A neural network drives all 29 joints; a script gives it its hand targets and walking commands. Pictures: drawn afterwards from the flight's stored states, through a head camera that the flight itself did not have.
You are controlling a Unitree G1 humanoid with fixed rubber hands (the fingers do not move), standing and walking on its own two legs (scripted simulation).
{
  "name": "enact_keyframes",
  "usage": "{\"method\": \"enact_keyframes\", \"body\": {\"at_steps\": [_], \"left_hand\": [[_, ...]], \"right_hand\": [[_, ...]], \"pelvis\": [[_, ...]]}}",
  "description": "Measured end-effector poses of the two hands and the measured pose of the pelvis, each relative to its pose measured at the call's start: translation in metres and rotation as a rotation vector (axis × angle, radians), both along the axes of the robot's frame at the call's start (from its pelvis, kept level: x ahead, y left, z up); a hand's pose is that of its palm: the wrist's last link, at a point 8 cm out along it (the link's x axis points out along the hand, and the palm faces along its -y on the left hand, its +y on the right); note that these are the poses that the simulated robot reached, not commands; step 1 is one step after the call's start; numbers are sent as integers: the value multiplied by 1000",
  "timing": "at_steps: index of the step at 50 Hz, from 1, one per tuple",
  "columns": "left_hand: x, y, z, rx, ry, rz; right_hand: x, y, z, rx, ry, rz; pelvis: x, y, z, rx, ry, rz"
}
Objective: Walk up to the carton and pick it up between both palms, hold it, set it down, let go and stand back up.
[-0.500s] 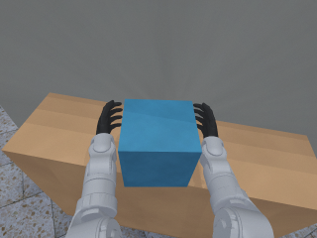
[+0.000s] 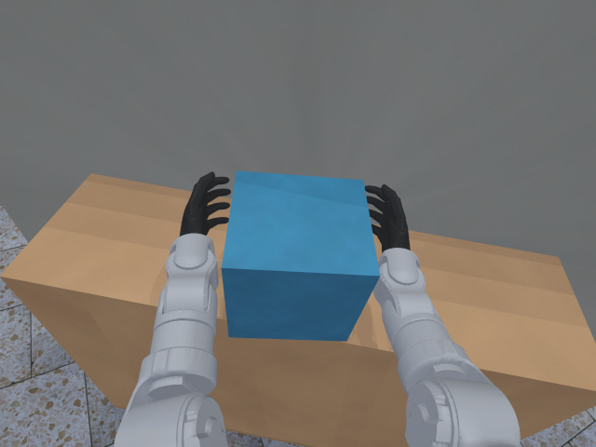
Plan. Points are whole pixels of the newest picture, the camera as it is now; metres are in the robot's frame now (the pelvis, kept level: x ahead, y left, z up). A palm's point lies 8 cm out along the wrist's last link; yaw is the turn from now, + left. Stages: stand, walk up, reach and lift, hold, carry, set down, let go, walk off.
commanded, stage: reach and lift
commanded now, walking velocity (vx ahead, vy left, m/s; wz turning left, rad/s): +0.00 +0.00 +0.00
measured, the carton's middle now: (294, 260) +0.37 +0.01 +0.04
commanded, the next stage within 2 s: hold in 1.80 s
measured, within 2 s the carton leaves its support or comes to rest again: neither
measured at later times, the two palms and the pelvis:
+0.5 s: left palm (183, 204) +0.36 +0.16 +0.16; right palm (397, 222) +0.37 -0.12 +0.14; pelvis +0.00 +0.01 +0.00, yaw +2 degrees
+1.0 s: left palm (182, 185) +0.36 +0.15 +0.19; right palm (410, 202) +0.36 -0.12 +0.18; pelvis +0.00 +0.00 +0.00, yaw +2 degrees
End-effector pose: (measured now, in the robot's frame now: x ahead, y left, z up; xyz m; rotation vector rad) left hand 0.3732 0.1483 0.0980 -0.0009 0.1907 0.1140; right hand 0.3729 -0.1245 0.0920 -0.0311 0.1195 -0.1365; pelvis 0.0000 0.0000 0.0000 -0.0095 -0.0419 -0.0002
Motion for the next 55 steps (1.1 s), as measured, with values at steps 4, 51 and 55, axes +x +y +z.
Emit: {"method": "enact_keyframes", "body": {"at_steps": [4, 51, 55], "left_hand": [[2, 2, 17, 23, -35, 2], [-14, 5, 92, 51, -19, 6], [-15, 8, 93, 49, -8, 8]], "right_hand": [[3, 2, 14, 5, -34, 5], [-8, 4, 86, 52, -33, 15], [-8, 7, 85, 60, -23, 17]], "pelvis": [[2, 2, 0, -3, -10, 6], [-3, 0, -3, -1, -139, 33], [-5, 1, -3, -1, -131, 35]]}}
